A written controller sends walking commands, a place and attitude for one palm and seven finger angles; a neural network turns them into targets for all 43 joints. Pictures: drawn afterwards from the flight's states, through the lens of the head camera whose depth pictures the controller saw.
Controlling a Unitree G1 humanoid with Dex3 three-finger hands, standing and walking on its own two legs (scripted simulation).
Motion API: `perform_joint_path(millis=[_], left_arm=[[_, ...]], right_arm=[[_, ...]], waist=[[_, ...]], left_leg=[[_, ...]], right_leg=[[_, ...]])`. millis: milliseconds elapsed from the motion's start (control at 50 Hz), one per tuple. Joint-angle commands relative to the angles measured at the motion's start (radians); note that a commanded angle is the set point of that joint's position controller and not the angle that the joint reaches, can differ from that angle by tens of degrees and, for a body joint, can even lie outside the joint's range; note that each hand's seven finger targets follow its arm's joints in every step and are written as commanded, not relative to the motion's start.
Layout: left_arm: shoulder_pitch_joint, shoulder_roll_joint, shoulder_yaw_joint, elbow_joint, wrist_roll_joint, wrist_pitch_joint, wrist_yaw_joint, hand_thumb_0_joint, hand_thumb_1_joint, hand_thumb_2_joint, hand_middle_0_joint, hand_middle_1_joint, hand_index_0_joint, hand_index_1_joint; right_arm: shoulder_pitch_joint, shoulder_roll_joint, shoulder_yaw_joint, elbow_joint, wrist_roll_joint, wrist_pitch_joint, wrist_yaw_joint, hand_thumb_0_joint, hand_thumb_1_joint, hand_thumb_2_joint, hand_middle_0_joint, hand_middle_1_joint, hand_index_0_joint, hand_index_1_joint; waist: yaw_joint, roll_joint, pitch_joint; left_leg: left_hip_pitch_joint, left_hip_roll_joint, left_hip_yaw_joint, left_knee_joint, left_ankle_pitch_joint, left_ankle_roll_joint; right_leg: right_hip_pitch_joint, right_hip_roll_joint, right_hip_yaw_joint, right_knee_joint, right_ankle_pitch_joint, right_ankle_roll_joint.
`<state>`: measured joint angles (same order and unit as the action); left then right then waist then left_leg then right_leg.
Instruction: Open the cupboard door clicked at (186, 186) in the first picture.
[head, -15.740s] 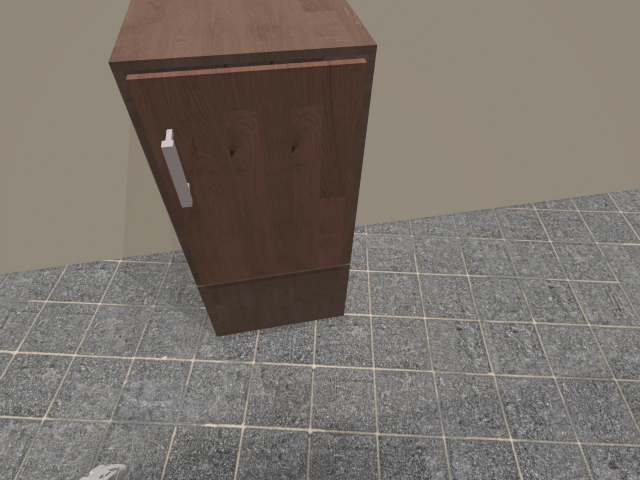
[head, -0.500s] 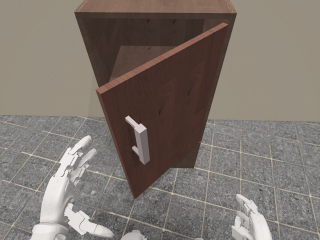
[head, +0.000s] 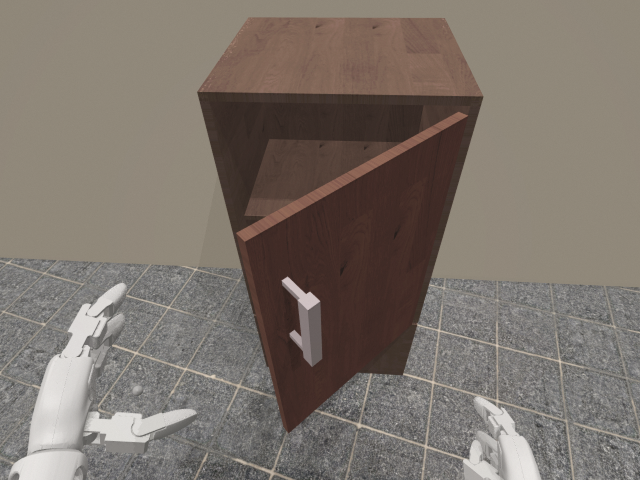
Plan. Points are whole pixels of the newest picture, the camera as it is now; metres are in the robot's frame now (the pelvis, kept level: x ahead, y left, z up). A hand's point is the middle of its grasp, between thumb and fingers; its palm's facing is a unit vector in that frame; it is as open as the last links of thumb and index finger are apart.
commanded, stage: draw the hand back to the body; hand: left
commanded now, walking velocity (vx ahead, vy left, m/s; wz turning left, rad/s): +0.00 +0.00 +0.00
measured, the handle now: (301, 322) +0.33 +0.06 +0.02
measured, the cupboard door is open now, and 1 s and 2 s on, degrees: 45 45 45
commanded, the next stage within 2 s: step back with the hand held close in 0.80 s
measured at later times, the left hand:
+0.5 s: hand (64, 320) +0.21 +0.26 +0.18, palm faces +0.46 -0.79 -0.40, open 8.3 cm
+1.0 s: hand (73, 320) +0.20 +0.25 +0.19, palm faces +0.45 -0.79 -0.41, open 7.4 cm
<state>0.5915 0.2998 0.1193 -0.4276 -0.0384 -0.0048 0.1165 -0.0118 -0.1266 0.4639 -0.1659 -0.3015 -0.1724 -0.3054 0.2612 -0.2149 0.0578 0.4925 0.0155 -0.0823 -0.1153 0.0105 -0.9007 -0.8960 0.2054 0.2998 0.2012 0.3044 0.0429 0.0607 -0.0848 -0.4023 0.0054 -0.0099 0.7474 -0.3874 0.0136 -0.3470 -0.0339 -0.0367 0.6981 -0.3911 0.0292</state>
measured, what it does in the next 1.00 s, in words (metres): stands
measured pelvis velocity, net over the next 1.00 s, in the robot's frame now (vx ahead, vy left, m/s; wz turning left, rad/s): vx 0.00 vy -0.02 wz -0.01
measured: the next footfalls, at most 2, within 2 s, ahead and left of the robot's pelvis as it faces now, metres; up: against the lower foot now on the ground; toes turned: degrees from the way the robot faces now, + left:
none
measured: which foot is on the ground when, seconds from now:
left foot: down 0.00-1.00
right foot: down 0.00-1.00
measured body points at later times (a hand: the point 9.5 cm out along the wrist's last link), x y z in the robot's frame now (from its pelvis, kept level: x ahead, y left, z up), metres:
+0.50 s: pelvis +0.01 -0.01 +0.03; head +0.00 -0.03 +0.47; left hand +0.18 +0.30 +0.20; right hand +0.20 -0.23 -0.06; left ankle +0.00 +0.11 -0.72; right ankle -0.02 -0.14 -0.72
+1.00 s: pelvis +0.00 -0.02 +0.03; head -0.01 -0.04 +0.48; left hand +0.17 +0.28 +0.21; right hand +0.19 -0.24 -0.06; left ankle +0.00 +0.11 -0.72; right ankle -0.02 -0.14 -0.72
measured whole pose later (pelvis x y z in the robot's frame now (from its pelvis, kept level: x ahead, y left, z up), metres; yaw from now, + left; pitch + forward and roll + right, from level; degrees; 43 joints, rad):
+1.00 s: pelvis +0.00 -0.02 +0.03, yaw +0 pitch -3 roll -1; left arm 0.44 0.34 0.36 -0.38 -0.05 -0.08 0.11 0.01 0.89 0.90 -0.21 -0.30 -0.21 -0.31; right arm 0.18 -0.22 0.02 0.63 0.00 -0.08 -0.09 0.01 -0.90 -0.90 0.21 0.30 0.20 0.30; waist 0.05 0.07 0.02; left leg -0.13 0.03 -0.01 0.43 -0.25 -0.01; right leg -0.07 0.00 -0.04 0.37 -0.24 0.01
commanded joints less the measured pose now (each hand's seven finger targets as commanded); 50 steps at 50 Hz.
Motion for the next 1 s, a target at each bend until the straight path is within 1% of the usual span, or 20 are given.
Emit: perform_joint_path(millis=[0,40,160,220,340,380,400,420,460,520,540,620,720,760,880,900,920,940,960,980], left_arm=[[-0.107,0.133,0.121,-0.226,0.008,-0.071,0.035,0.0,0.2,0.6,-0.175,-0.3,-0.175,-0.3],[-0.122,0.157,0.153,-0.217,0.008,-0.074,0.038,0.0,0.27,0.63,-0.178,-0.3,-0.178,-0.3],[-0.141,0.164,0.217,-0.174,-0.006,-0.081,0.03,0.0,0.48,0.72,-0.185,-0.3,-0.185,-0.3],[-0.166,0.181,0.252,-0.205,-0.006,-0.094,0.028,0.0,0.585,0.765,-0.189,-0.3,-0.189,-0.3],[-0.188,0.221,0.324,-0.178,-0.016,-0.101,0.028,0.0,0.795,0.855,-0.196,-0.3,-0.196,-0.3],[-0.219,0.23,0.341,-0.209,-0.018,-0.108,0.028,0.0,0.865,0.885,-0.199,-0.3,-0.199,-0.3],[-0.221,0.236,0.355,-0.201,-0.019,-0.11,0.03,0.0,0.9,0.9,-0.2,-0.3,-0.2,-0.3],[-0.201,0.199,0.326,-0.16,-0.02,-0.104,0.024,0.0,0.9,0.9,-0.2,-0.3,-0.2,-0.3],[-0.188,0.174,0.298,-0.132,-0.023,-0.099,0.016,0.0,0.9,0.9,-0.2,-0.3,-0.2,-0.3],[-0.209,0.2,0.315,-0.159,-0.02,-0.105,0.017,0.0,0.9,0.9,-0.2,-0.3,-0.2,-0.3],[-0.205,0.211,0.323,-0.145,-0.02,-0.103,0.018,0.0,0.9,0.9,-0.2,-0.3,-0.2,-0.3],[-0.212,0.224,0.333,-0.196,-0.018,-0.112,0.02,0.0,0.9,0.9,-0.2,-0.3,-0.2,-0.3],[-0.222,0.218,0.33,-0.179,-0.02,-0.111,0.02,0.0,0.9,0.9,-0.2,-0.3,-0.2,-0.3],[-0.225,0.216,0.328,-0.162,-0.022,-0.112,0.019,0.0,0.9,0.9,-0.2,-0.3,-0.2,-0.3],[-0.234,0.209,0.321,-0.146,-0.024,-0.12,0.013,0.0,0.9,0.9,-0.2,-0.3,-0.2,-0.3],[-0.308,0.256,0.353,-0.225,-0.023,-0.132,0.019,0.0,0.9,0.9,-0.2,-0.3,-0.2,-0.3],[-0.351,0.351,0.456,-0.238,-0.012,-0.167,0.026,0.0,0.9,0.9,-0.2,-0.3,-0.2,-0.3],[-0.332,0.342,0.452,-0.193,-0.008,-0.176,0.021,0.0,0.9,0.9,-0.2,-0.3,-0.2,-0.3],[-0.208,0.273,0.402,-0.142,-0.011,-0.175,0.013,0.0,0.9,0.9,-0.2,-0.3,-0.2,-0.3],[-0.136,0.241,0.376,-0.124,-0.014,-0.174,0.008,0.0,0.9,0.9,-0.2,-0.3,-0.2,-0.3]], right_arm=[[-0.122,-0.103,-0.034,-0.139,-0.003,-0.076,-0.011,0.0,-0.9,-0.9,0.2,0.3,0.2,0.3],[-0.137,-0.108,-0.035,-0.124,-0.006,-0.084,-0.011,0.0,-0.9,-0.9,0.2,0.3,0.2,0.3],[-0.164,-0.102,-0.038,-0.082,-0.011,-0.086,-0.002,0.0,-0.9,-0.9,0.2,0.3,0.2,0.3],[-0.17,-0.101,-0.043,-0.07,-0.014,-0.087,0.004,0.0,-0.9,-0.9,0.2,0.3,0.2,0.3],[-0.186,-0.107,-0.055,-0.046,-0.017,-0.083,0.007,0.0,-0.9,-0.9,0.2,0.3,0.2,0.3],[-0.187,-0.106,-0.06,-0.042,-0.017,-0.081,0.008,0.0,-0.9,-0.9,0.2,0.3,0.2,0.3],[-0.185,-0.106,-0.06,-0.037,-0.019,-0.081,0.008,0.0,-0.9,-0.9,0.2,0.3,0.2,0.3],[-0.188,-0.104,-0.06,-0.032,-0.018,-0.078,0.011,0.0,-0.9,-0.9,0.2,0.3,0.2,0.3],[-0.187,-0.109,-0.066,-0.031,-0.016,-0.072,0.015,0.0,-0.9,-0.9,0.2,0.3,0.2,0.3],[-0.193,-0.112,-0.071,-0.032,-0.019,-0.068,0.017,0.0,-0.9,-0.9,0.2,0.3,0.2,0.3],[-0.197,-0.113,-0.071,-0.03,-0.02,-0.066,0.015,0.0,-0.9,-0.9,0.2,0.3,0.2,0.3],[-0.202,-0.105,-0.071,-0.03,-0.019,-0.07,0.015,0.0,-0.9,-0.9,0.2,0.3,0.2,0.3],[-0.206,-0.1,-0.07,-0.022,-0.017,-0.073,0.012,0.0,-0.9,-0.9,0.2,0.3,0.2,0.3],[-0.209,-0.102,-0.071,-0.02,-0.018,-0.074,0.011,0.0,-0.9,-0.9,0.2,0.3,0.2,0.3],[-0.215,-0.103,-0.074,-0.018,-0.018,-0.076,0.012,0.0,-0.9,-0.9,0.2,0.3,0.2,0.3],[-0.222,-0.104,-0.074,-0.021,-0.017,-0.082,0.011,0.0,-0.9,-0.9,0.2,0.3,0.2,0.3],[-0.205,-0.125,-0.074,-0.046,-0.013,-0.055,0.014,0.0,-0.9,-0.9,0.2,0.3,0.2,0.3],[-0.204,-0.117,-0.076,-0.035,-0.014,-0.036,0.015,0.0,-0.9,-0.9,0.2,0.3,0.2,0.3],[-0.208,-0.122,-0.084,-0.033,-0.018,-0.025,0.016,0.0,-0.9,-0.9,0.2,0.3,0.2,0.3],[-0.204,-0.126,-0.088,-0.041,-0.019,-0.013,0.02,0.0,-0.9,-0.9,0.2,0.3,0.2,0.3]], waist=[[-0.004,0.008,-0.019],[0.005,-0.019,-0.013],[0.014,-0.021,0.039],[0.021,0.024,0.014],[0.028,-0.014,0.022],[0.026,0.019,-0.001],[0.028,0.009,-0.005],[0.023,-0.005,0.03],[0.019,-0.02,0.05],[0.025,-0.017,0.008],[0.029,-0.027,0.02],[0.029,0.004,-0.01],[0.026,0.015,0.031],[0.025,-0.018,0.055],[0.025,-0.03,0.061],[0.029,0.009,0.018],[-0.021,-0.033,0.113],[-0.02,-0.05,0.113],[-0.026,-0.061,0.093],[-0.026,-0.051,0.063]], left_leg=[[0.137,0.003,-0.013,-0.219,0.217,0.004],[0.158,0.006,-0.016,-0.248,0.245,0.003],[0.206,0.009,-0.001,-0.313,0.298,-0.002],[0.246,0.009,0.005,-0.333,0.343,-0.005],[0.276,0.008,0.019,-0.355,0.374,-0.001],[0.298,0.006,0.026,-0.355,0.403,0.0],[0.303,0.006,0.027,-0.355,0.417,0.0],[0.298,0.007,0.029,-0.358,0.41,-0.001],[0.301,0.01,0.03,-0.368,0.401,0.001],[0.318,0.004,0.031,-0.372,0.403,0.005],[0.31,0.004,0.03,-0.373,0.405,0.005],[0.331,-0.002,0.037,-0.367,0.427,0.005],[0.334,-0.001,0.039,-0.377,0.393,0.003],[0.329,0.0,0.034,-0.384,0.371,0.003],[0.335,0.0,0.034,-0.396,0.329,0.005],[0.349,-0.004,0.033,-0.393,0.33,0.006],[0.266,0.012,0.026,-0.344,0.298,0.023],[0.241,0.008,0.01,-0.332,0.275,0.019],[0.255,0.01,0.014,-0.321,0.307,0.017],[0.266,0.014,0.017,-0.319,0.346,0.016]], right_leg=[[0.058,0.027,-0.029,-0.17,0.19,-0.045],[0.099,0.028,-0.032,-0.194,0.212,-0.047],[0.172,0.03,-0.032,-0.253,0.267,-0.045],[0.206,0.031,-0.028,-0.27,0.299,-0.046],[0.247,0.035,-0.023,-0.31,0.352,-0.045],[0.258,0.033,-0.018,-0.31,0.379,-0.042],[0.262,0.034,-0.021,-0.312,0.392,-0.041],[0.245,0.036,-0.023,-0.317,0.385,-0.039],[0.243,0.035,-0.021,-0.329,0.377,-0.037],[0.264,0.035,-0.018,-0.332,0.384,-0.036],[0.273,0.035,-0.018,-0.335,0.391,-0.039],[0.282,0.035,-0.013,-0.337,0.421,-0.037],[0.259,0.038,-0.012,-0.356,0.385,-0.035],[0.252,0.04,-0.013,-0.366,0.365,-0.034],[0.246,0.042,-0.007,-0.383,0.32,-0.032],[0.264,0.04,0.001,-0.384,0.323,-0.034],[0.162,-0.004,0.055,-0.44,0.385,-0.029],[0.169,-0.027,0.054,-0.44,0.394,-0.034],[0.161,-0.029,0.049,-0.432,0.425,-0.034],[0.168,-0.03,0.042,-0.416,0.453,-0.032]])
